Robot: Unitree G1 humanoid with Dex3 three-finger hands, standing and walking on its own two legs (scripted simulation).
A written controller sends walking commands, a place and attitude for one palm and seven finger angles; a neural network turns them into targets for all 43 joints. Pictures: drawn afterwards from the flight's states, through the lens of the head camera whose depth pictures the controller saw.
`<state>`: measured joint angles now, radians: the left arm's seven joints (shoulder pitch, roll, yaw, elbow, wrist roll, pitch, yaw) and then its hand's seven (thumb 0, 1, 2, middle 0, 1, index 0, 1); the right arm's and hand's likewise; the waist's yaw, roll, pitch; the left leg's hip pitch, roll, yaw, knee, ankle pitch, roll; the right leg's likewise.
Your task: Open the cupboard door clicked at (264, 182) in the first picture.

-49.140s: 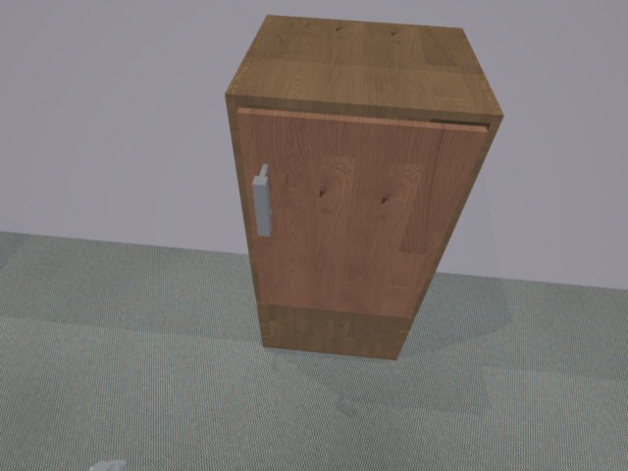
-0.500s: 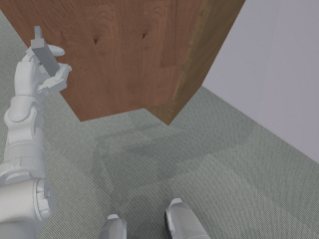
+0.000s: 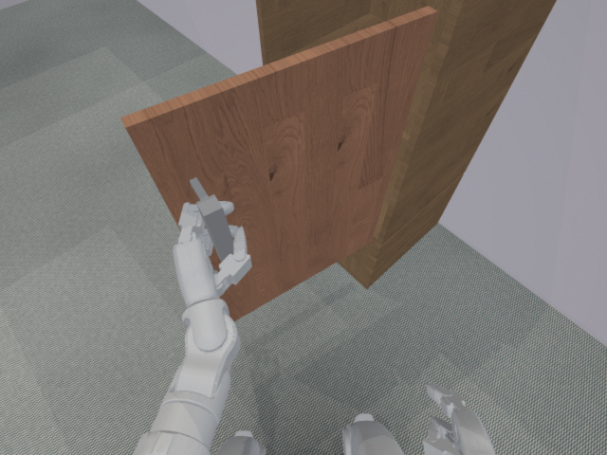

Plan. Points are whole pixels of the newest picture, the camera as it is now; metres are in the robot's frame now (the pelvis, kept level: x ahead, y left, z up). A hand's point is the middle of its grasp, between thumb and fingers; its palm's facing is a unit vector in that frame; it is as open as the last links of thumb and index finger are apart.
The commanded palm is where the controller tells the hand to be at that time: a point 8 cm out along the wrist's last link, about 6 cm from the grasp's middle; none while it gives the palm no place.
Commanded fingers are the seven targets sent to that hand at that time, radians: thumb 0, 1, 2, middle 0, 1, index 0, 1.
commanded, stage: pull the door open along its arc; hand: left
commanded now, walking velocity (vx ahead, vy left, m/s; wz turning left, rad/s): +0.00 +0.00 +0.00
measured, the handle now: (213, 224) +0.41 +0.13 +0.05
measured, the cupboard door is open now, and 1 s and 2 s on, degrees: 80 83 85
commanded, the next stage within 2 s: open thumb and fingers to let go in 0.08 s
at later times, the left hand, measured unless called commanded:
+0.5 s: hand (250, 260) +0.36 +0.08 +0.04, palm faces +0.34 -0.94 -0.03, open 8.5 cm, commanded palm +0.31 +0.12 +0.04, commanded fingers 0.00 -0.29 0.39 -0.31 -1.22 -0.31 -1.22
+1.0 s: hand (250, 263) +0.35 +0.08 +0.04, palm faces +0.31 -0.95 -0.02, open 14.8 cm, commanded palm +0.31 +0.12 +0.04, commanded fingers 0.00 -0.50 0.30 -0.15 -0.30 -0.15 -0.30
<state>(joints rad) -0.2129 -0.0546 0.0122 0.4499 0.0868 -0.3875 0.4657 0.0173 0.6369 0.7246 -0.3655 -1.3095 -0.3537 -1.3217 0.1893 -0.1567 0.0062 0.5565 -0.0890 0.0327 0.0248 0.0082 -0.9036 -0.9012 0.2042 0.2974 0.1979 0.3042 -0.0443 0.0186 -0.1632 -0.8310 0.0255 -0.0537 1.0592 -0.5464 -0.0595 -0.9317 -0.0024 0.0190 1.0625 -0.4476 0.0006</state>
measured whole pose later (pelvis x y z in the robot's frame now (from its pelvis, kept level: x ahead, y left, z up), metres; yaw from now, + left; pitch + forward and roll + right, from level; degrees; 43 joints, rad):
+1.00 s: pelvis -0.02 +0.01 +0.00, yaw +1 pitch +17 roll +0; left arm -0.32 -0.09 -0.08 0.58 0.11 -0.43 0.56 -0.01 -0.49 0.30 -0.34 -0.75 -0.30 -0.77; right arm 0.21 -0.17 -0.02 0.65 -0.12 -0.03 0.01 0.01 -0.90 -0.90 0.20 0.30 0.20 0.30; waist -0.04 0.02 -0.15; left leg -0.87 0.00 -0.07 1.08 -0.52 -0.04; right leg -0.95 -0.02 0.01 1.05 -0.41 0.02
